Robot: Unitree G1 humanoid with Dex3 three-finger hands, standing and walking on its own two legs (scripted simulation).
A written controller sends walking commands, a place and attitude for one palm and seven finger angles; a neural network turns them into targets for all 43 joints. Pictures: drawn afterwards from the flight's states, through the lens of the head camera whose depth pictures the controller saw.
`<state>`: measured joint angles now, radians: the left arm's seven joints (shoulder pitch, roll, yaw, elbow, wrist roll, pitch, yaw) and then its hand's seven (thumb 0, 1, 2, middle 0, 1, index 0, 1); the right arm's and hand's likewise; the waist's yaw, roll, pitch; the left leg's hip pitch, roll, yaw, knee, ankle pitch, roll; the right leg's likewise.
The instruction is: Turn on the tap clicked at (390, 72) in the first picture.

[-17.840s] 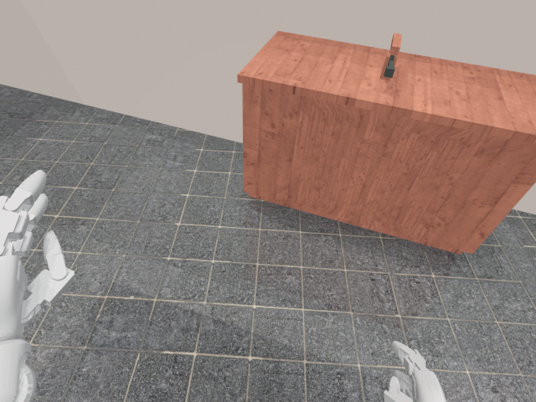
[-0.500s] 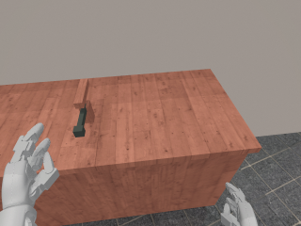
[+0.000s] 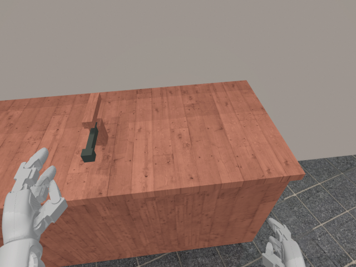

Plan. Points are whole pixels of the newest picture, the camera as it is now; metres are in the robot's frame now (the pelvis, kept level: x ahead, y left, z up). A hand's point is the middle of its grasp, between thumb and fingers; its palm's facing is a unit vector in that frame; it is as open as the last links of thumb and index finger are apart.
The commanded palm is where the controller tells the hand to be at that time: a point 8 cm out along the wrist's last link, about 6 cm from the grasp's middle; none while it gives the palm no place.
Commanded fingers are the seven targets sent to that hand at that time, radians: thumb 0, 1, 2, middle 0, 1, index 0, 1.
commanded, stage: reach beside the lever's end, fingers flat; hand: left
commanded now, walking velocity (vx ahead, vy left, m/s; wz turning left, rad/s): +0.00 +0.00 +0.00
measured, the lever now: (88, 155) +0.36 +0.30 +0.03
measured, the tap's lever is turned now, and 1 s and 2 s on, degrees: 0 0 0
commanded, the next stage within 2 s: none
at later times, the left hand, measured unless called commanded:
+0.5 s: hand (65, 188) +0.23 +0.26 +0.10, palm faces +0.47 -0.87 -0.12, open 7.4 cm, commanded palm +0.19 +0.30 +0.10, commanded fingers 0.00 0.90 0.90 -0.19 -0.27 -0.19 -0.27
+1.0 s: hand (69, 177) +0.27 +0.29 +0.07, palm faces +0.47 -0.88 -0.10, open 7.6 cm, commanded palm +0.23 +0.33 +0.07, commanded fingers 0.00 0.90 0.90 -0.17 -0.20 -0.17 -0.20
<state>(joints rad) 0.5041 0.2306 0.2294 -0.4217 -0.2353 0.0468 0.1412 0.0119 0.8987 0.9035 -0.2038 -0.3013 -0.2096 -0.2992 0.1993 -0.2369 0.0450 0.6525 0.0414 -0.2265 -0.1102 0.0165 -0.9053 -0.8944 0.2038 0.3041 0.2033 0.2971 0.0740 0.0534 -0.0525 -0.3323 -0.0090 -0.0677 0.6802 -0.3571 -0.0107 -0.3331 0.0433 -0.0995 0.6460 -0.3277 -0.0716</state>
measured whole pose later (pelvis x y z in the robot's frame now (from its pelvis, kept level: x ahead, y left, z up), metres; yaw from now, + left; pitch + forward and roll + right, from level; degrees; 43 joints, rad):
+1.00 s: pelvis -0.01 +0.02 -0.01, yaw -1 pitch +5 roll -1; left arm 0.10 0.25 0.31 0.13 -0.20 -0.19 0.13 0.01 0.90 0.90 -0.18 -0.23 -0.18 -0.23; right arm 0.18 -0.24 0.03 0.69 0.02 -0.18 -0.09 0.01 -0.91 -0.89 0.20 0.30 0.20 0.30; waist 0.03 0.03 -0.04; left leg -0.48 -0.03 -0.04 0.76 -0.37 0.01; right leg -0.48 0.02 -0.08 0.72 -0.33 -0.05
